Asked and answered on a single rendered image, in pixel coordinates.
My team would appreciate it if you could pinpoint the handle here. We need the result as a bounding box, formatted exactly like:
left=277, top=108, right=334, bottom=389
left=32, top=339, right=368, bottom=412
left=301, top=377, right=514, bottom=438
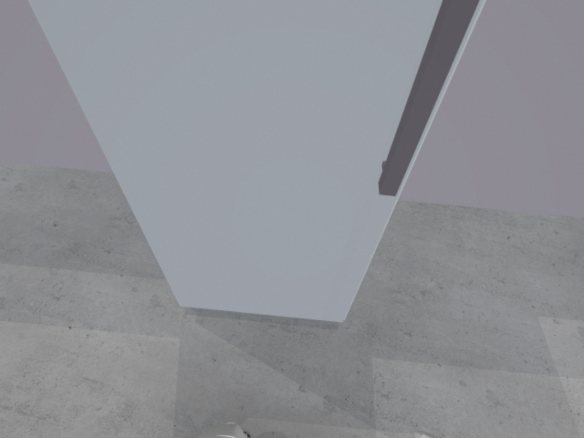
left=379, top=0, right=480, bottom=196

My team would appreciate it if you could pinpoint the fridge door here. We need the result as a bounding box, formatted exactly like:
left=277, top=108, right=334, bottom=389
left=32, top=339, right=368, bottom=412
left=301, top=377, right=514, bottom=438
left=28, top=0, right=484, bottom=322

